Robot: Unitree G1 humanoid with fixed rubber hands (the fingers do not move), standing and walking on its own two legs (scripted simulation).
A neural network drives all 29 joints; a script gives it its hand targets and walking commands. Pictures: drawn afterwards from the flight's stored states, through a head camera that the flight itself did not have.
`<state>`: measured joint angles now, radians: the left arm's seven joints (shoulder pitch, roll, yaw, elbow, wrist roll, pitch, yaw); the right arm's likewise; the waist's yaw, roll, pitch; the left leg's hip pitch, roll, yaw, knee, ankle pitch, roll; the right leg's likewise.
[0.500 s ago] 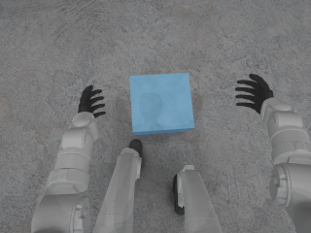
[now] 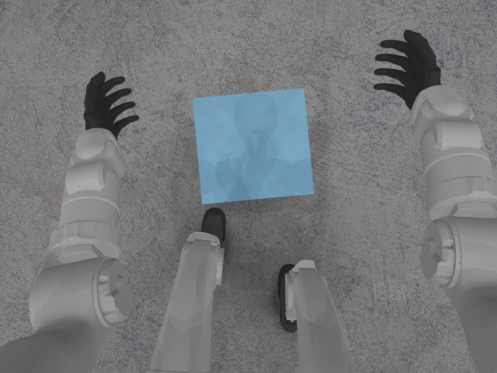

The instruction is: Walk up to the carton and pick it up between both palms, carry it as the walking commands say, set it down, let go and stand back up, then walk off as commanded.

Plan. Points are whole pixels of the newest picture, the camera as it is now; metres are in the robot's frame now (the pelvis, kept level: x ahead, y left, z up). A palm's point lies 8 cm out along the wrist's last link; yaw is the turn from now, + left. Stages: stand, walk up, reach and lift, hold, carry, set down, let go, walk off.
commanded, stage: reach and lift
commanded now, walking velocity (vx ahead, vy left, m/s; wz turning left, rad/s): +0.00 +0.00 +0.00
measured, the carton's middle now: (252, 151) +0.47 +0.05 -0.54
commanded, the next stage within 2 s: none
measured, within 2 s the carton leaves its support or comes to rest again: neither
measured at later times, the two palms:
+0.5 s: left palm (115, 142) +0.41 +0.30 -0.22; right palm (363, 118) +0.51 -0.15 -0.24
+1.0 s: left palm (151, 152) +0.41 +0.27 -0.32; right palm (341, 135) +0.49 -0.13 -0.31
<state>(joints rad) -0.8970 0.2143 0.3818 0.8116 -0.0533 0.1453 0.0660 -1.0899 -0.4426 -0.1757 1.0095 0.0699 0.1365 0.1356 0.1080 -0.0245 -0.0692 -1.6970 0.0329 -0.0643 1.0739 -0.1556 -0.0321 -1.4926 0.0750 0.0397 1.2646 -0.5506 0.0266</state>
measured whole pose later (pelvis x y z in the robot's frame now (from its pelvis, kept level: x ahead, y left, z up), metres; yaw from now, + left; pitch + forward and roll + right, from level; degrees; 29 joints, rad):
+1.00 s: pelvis -0.13 +0.02 -0.23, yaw -3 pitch +28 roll -2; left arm -1.50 0.29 0.24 0.95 -0.19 0.28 0.20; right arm -1.67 -0.60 -0.06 1.19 0.11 0.26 0.08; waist 0.20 0.00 0.45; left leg -2.21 -0.02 -0.09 1.82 -0.38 -0.08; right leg -2.04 -0.03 0.04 2.11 -0.65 0.04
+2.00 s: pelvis +0.02 +0.01 -0.22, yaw -12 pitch +55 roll +0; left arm -1.01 0.30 0.36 0.92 -0.30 -0.07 0.00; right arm -1.21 -0.35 0.17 0.94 0.10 0.03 -0.08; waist 0.22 0.01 0.12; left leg -2.45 0.04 -0.14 2.04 -0.43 -0.11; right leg -2.30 0.03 0.12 2.20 -0.67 0.09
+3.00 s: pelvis -0.07 +0.01 -0.25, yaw -16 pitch +40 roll +2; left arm -1.21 0.30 0.45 0.96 -0.14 0.16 0.03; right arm -1.53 -0.38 0.31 1.18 0.16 0.28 -0.12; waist 0.28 -0.03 0.33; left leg -2.32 0.06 -0.21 1.97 -0.34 -0.17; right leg -2.26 0.10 0.09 2.15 -0.59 0.08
